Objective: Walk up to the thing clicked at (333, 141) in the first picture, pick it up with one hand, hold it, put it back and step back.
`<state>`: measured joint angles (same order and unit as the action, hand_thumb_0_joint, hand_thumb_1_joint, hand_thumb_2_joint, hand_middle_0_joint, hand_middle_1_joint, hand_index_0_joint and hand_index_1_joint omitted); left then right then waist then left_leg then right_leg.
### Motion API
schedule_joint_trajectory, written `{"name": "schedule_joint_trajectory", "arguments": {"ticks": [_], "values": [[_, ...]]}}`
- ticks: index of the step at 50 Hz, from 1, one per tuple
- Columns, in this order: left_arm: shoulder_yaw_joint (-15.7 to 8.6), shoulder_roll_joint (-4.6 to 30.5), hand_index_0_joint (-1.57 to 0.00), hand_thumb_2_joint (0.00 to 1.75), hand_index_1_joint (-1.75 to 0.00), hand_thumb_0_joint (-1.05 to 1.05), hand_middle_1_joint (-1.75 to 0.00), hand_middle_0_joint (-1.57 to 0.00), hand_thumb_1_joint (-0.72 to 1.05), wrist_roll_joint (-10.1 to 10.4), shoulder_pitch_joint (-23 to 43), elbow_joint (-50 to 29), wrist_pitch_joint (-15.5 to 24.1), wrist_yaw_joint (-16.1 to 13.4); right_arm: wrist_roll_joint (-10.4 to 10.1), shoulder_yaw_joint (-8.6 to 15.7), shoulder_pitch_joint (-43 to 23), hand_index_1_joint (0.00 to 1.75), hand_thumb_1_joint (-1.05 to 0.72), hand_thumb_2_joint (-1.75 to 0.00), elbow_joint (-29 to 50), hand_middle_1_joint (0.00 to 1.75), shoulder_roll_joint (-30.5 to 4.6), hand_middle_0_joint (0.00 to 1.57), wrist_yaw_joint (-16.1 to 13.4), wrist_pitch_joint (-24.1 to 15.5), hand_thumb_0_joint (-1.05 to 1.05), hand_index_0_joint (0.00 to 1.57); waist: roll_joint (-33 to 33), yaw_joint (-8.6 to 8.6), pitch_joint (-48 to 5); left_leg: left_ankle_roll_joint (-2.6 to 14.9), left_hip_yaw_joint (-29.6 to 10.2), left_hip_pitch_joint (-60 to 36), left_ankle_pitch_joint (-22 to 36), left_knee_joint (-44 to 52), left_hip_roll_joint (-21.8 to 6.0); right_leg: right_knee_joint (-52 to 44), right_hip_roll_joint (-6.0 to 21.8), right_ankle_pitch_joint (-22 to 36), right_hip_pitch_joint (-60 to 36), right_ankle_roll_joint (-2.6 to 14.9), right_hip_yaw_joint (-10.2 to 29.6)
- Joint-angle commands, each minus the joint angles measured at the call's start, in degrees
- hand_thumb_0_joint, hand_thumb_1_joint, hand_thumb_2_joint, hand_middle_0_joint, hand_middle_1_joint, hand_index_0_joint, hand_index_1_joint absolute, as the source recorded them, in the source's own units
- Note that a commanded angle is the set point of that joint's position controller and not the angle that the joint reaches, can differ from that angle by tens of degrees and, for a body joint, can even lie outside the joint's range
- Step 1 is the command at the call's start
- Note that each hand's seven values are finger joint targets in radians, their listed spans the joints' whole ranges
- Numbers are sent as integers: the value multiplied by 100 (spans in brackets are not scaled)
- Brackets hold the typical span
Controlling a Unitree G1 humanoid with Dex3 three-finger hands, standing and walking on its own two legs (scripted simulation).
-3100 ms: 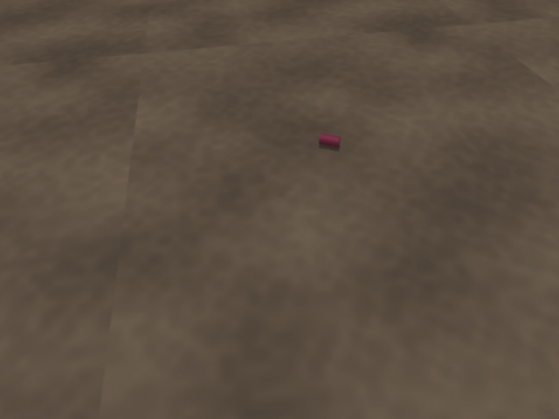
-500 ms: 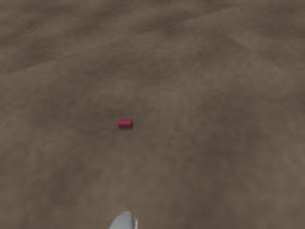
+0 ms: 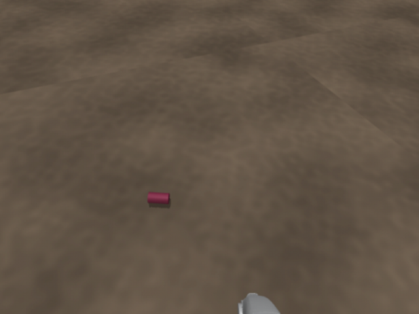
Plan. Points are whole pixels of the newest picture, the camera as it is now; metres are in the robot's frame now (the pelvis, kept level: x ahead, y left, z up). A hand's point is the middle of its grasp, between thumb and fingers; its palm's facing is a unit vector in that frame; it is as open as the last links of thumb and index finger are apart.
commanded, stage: walk up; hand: left
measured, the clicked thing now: (158, 198) +0.80 +0.22 -0.75
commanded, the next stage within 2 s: none
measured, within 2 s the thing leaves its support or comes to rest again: neither
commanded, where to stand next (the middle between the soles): +0.41 -0.02 m, yaw +1 degrees
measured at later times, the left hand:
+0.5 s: hand (104, 286) +0.21 +0.22 -0.12, palm faces +0.00 -0.91 -0.40, open 7.4 cm
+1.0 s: hand (103, 239) +0.32 +0.26 -0.16, palm faces -0.03 -0.93 -0.37, open 7.4 cm
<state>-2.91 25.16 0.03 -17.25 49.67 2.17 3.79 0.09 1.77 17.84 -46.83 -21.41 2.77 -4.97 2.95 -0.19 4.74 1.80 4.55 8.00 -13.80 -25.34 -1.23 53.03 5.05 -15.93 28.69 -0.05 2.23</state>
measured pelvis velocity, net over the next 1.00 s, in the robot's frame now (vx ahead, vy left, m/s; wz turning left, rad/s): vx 0.27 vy -0.01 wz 0.01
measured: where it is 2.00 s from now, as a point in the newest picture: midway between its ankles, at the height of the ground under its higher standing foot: (205, 298)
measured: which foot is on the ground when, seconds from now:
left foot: down 0.00-0.20, up 0.22-0.64, down 0.66-1.00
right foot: up 0.00-0.16, down 0.18-0.68, up 0.70-1.00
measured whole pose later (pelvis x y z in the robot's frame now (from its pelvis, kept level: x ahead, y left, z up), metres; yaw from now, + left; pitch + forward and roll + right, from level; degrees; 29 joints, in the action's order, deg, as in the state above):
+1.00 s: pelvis +0.27 -0.01 -0.01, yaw +0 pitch -4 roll +0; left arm -1.5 23.6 0.4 -15.2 52.0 1.4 0.4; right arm 0.3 1.4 13.2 -47.7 -21.5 1.0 -2.1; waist 1.5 0.0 8.1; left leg 2.2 6.0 15.8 -14.2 -33.7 -1.5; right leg 45.2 3.1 -18.2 23.8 0.3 0.6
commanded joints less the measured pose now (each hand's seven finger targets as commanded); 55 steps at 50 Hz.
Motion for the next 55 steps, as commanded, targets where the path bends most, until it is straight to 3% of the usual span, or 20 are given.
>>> {"name": "schedule_joint_trajectory", "arguments": {"ticks": [1,8,9,10,11,12,16,18,24,27,32,33,34,35,36,39,41,49,53,55], "values": [[-325,855,-20,90,-30,0,-30,-20,90,-64,236,-420,139,41,16,580,37,30,-90,-90,359,30,-1769,20,-78,-144,0,20,-1253,-157,296,1090,-957,587,-560,1391,-1195,-1105,160,554,-58,-39,-256],[-467,1036,-20,90,-30,0,-30,-20,90,-102,-402,-23,342,-66,0,472,-57,30,-90,-90,461,30,-1464,20,-88,-16,0,20,-336,351,-514,648,-634,858,628,-680,-1006,-2408,-219,785,-2385,178,-428],[-573,1296,-20,90,-30,0,-30,-20,90,-124,-822,77,400,-137,-5,367,281,30,-90,-90,430,30,-1163,20,-82,-9,0,20,608,519,-886,482,-244,1187,356,-2036,-553,-2834,13,165,-3083,282,-30],[-690,1760,-20,90,-30,0,-30,-20,90,-153,-1019,-32,444,-204,-13,231,549,30,-90,-90,521,30,-820,20,-69,-10,0,20,1747,488,-1078,196,13,2244,-1303,-3321,102,-3394,1320,-571,-3661,676,2057],[-650,1860,-20,90,-30,0,-30,-20,90,-54,-922,-78,429,-213,5,342,485,30,-90,-90,366,30,-1269,20,-121,66,0,20,1093,524,-724,47,-346,2819,-1665,-3900,285,-3890,1966,-860,-3453,1169,3331],[-620,1869,-20,90,-30,0,-30,-20,90,3,-730,-147,397,-223,42,415,259,30,-90,-90,291,30,-1560,20,-180,104,0,20,898,503,-540,70,-621,2886,-1631,-4131,-3,-3858,2076,-777,-3087,1498,3482],[-425,1278,-20,90,-30,0,-30,-20,90,55,-137,-274,394,-291,-77,397,451,30,-90,-90,-38,30,-1343,20,-92,178,0,20,642,95,-185,49,-939,2223,-661,-3634,-188,-3680,958,977,-2077,879,1028],[-404,1250,-20,90,-30,0,-30,-20,90,8,-135,-381,427,-284,-22,406,467,30,-90,-90,-42,30,-1279,20,-26,213,0,20,658,99,-269,-28,-803,2068,-446,-3331,-136,-3668,857,1271,-1968,1103,634],[-460,1340,-20,90,-30,0,-30,-20,90,-55,-305,-556,426,-264,107,459,-303,30,-90,-90,174,30,-1206,20,89,222,0,20,557,306,17,-198,-607,2270,-70,-1828,-382,-3935,1127,214,-1982,1314,520],[-436,1338,-20,90,-30,0,-30,-20,90,-40,-393,-534,410,-261,125,459,-499,30,-90,-90,206,30,-1142,20,112,143,0,20,468,345,-1,-165,-389,1825,215,-1213,-331,-3572,1046,805,-1909,1229,286],[-323,1259,-20,90,-30,0,-30,-20,90,-50,-128,-644,342,-266,132,582,271,30,-90,-90,-54,30,-1330,20,83,52,0,20,-179,-285,-417,95,-139,-270,178,-470,-14,-2151,740,678,-895,886,-88],[-215,959,-20,90,-30,0,-30,-20,90,-46,-371,-641,332,-257,152,681,752,30,-90,-90,-171,30,-1633,20,23,21,0,20,-1166,-463,-708,287,-734,-988,-664,-64,-302,-781,313,737,-420,684,-450],[-50,423,-20,90,-30,0,-30,-20,90,8,-601,-663,306,-289,202,720,765,30,-90,-90,-64,30,-1963,20,-86,20,0,20,-2375,-329,-715,691,-2849,-1152,-462,561,-1683,548,-365,-1011,389,242,-693],[-190,885,-20,90,-30,0,-30,-20,90,6,-752,-470,205,-385,63,731,599,30,-90,-90,68,30,-2129,20,-110,33,0,20,-1611,-266,-600,1208,-3888,-803,-537,998,-2287,948,-572,-1634,585,243,-335],[-231,1159,-20,90,-30,0,-30,-20,90,-27,-601,-382,152,-438,-14,752,490,30,-90,-90,63,30,-2079,20,-104,60,0,20,-1430,-238,-291,1454,-3861,-471,-252,920,-2374,1312,-332,-1681,596,302,-68],[-214,1040,-20,90,-30,0,-30,-20,90,38,-604,-215,137,-402,-12,525,90,30,-90,-90,223,30,-1534,20,-190,32,0,20,-924,-13,-160,1006,-1879,66,2057,601,-1600,1066,-174,-1022,74,282,318],[-178,886,-20,90,-30,0,-30,-20,90,50,-768,-86,72,-370,-28,491,-50,30,-90,-90,207,30,-1485,20,-224,9,0,20,-1034,105,-302,917,-1231,338,2543,425,-1345,788,-177,-663,-302,189,115],[-150,669,-20,90,-30,0,-30,-20,90,25,-199,70,32,-476,8,379,-477,30,-90,-90,242,30,-1413,20,-293,231,0,20,-1265,16,-591,1044,-821,653,3280,-315,-1358,-1064,-293,5,-1169,11,-376],[-217,910,-20,90,-30,0,-30,-20,90,-74,-196,223,75,-512,-87,258,-868,30,-90,-90,236,30,-1147,20,-272,410,0,20,-577,258,-721,451,-758,1459,514,-916,-991,-2450,-183,668,-2176,283,-63],[-239,1355,-20,90,-30,0,-30,-20,90,-116,447,61,157,-503,-98,140,-602,30,-90,-90,82,30,-805,20,-274,490,0,20,699,-40,-430,-43,-351,1402,-1393,-1801,-60,-3490,1472,366,-1185,1044,2216]]}}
